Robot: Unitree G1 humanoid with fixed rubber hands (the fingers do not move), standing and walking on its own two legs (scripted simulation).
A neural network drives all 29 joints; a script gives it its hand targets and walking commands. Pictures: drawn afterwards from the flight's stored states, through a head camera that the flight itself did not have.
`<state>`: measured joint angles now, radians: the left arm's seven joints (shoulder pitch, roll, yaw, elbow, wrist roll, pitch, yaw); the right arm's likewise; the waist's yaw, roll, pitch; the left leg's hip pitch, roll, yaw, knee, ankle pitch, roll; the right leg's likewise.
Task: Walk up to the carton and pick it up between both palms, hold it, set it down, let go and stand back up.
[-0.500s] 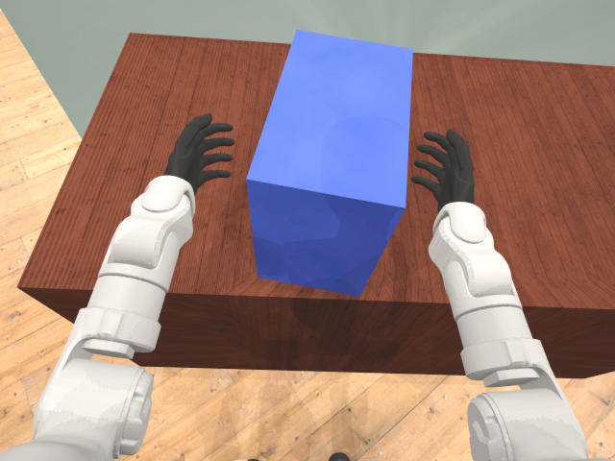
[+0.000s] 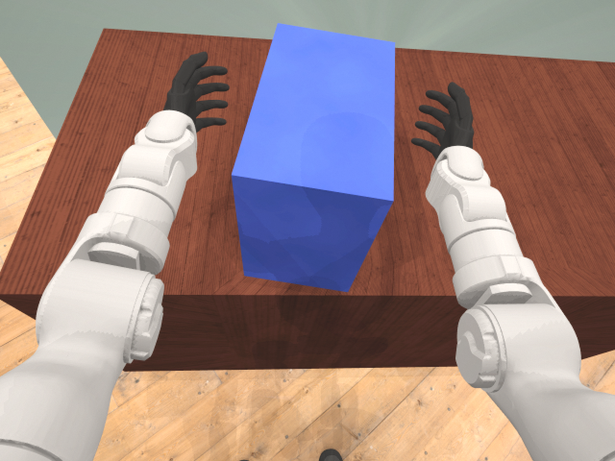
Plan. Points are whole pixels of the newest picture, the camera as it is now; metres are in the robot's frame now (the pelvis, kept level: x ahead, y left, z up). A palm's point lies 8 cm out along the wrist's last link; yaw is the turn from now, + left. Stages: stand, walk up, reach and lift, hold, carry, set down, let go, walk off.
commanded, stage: reach and lift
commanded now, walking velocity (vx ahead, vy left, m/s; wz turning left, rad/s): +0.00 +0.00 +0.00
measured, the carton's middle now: (315, 166) +0.53 -0.05 +0.00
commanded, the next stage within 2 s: none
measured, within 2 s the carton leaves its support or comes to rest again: neither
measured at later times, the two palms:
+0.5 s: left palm (183, 147) +0.50 +0.14 +0.07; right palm (425, 170) +0.46 -0.19 +0.07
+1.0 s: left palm (191, 183) +0.50 +0.14 +0.00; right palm (403, 203) +0.45 -0.18 +0.00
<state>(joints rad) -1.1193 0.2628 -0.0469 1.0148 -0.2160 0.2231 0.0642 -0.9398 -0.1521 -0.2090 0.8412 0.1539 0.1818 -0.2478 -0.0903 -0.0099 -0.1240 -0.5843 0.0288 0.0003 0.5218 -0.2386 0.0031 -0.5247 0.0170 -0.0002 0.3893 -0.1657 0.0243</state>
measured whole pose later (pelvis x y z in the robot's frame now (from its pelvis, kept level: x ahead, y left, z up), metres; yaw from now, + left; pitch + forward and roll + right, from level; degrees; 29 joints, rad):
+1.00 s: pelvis -0.01 +0.00 -0.02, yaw -1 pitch +31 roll -3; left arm -1.15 0.26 -0.03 1.35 -0.09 -0.23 0.06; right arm -0.98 -0.04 -0.36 1.08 -0.04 -0.19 -0.19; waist -0.09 0.00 -0.17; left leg -0.92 0.03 0.00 0.60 -0.22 0.00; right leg -0.86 0.02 0.00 0.45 -0.14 0.02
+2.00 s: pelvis -0.01 +0.00 -0.03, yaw -1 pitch +31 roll -3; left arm -1.15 0.16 0.24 1.54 0.16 -0.45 0.09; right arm -0.96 0.09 -0.67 1.10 -0.43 -0.36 -0.17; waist -0.09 0.01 -0.19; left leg -0.99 0.04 0.00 0.73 -0.29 0.00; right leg -0.94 0.02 0.00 0.62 -0.22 0.02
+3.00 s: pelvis -0.01 +0.00 -0.03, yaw -2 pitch +31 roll -4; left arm -1.15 0.15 0.24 1.56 0.12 -0.48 0.08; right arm -0.96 0.08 -0.67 1.20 -0.36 -0.48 -0.19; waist -0.09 0.02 -0.19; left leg -1.00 0.04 0.00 0.74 -0.30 0.00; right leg -0.94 0.03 0.00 0.62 -0.22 0.02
